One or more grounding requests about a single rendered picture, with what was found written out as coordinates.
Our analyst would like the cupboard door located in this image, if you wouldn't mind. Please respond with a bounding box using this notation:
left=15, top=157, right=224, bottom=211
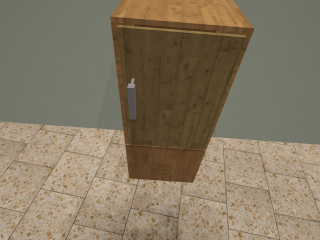
left=117, top=25, right=247, bottom=150

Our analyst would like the handle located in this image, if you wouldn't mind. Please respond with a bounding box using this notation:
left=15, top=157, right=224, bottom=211
left=127, top=78, right=137, bottom=120

